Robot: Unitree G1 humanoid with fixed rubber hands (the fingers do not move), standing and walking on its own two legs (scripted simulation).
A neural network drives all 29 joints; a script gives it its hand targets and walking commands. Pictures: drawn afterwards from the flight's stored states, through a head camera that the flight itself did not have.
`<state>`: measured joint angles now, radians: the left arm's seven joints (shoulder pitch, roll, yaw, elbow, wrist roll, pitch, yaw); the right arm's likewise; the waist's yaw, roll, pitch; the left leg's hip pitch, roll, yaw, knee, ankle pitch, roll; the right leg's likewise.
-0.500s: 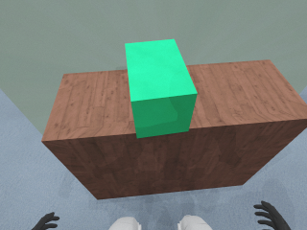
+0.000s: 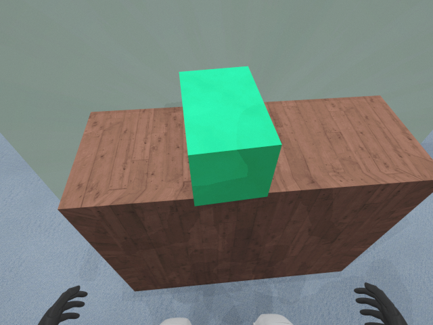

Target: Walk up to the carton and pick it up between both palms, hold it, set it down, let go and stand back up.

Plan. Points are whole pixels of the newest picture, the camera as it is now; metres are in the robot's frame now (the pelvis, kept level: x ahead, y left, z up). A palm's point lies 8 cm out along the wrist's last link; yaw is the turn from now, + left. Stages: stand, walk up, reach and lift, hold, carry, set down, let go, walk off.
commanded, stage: walk up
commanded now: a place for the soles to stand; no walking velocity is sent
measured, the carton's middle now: (222, 133) +0.49 +0.02 +0.05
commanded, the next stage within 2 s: reach and lift in 0.62 s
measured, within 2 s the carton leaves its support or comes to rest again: neither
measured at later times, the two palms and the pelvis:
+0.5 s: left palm out of the picture +0.11 +0.31 -0.07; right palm (396, 324) +0.13 -0.29 -0.06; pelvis +0.00 +0.00 +0.00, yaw +0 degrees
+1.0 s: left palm (94, 290) +0.17 +0.24 -0.04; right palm (394, 312) +0.15 -0.30 -0.06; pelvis +0.00 -0.01 +0.02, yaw +0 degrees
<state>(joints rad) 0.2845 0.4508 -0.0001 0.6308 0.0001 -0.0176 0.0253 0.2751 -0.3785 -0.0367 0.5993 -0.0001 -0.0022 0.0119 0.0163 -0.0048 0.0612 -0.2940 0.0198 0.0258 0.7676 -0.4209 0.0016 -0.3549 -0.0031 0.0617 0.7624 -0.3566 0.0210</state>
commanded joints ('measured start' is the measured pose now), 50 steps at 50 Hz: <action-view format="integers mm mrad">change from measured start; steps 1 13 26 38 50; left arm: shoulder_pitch -107 -91 -99 -303 -115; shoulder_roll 211 199 208 16 -47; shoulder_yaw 81 83 87 122 152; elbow -27 -18 -21 -313 -374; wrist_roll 1 12 10 53 30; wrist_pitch -13 -12 -14 245 159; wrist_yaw -9 -26 -24 25 33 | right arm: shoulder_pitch -54 -54 -39 -234 -110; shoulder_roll -274 -282 -271 -120 -34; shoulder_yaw -58 -60 -59 -163 -46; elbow -22 -31 -33 291 101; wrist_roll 8 4 8 -126 -3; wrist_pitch -19 -36 -35 -363 -415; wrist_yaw -10 -7 -10 46 26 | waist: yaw -7 2 -7 14 61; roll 57 61 36 17 -89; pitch -59 -22 -70 -87 -184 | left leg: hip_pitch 6 -48 -13 -4 190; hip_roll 121 153 104 7 -38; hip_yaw -197 -246 -181 48 60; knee -266 -307 -241 -246 -364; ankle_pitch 197 71 188 277 440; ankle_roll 66 85 67 -28 -7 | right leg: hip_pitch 96 98 124 154 286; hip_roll -88 -65 -89 35 40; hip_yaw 75 54 84 -139 -101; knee -153 -169 -162 -198 -353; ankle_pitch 154 57 163 177 394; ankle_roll -84 -79 -98 -31 -26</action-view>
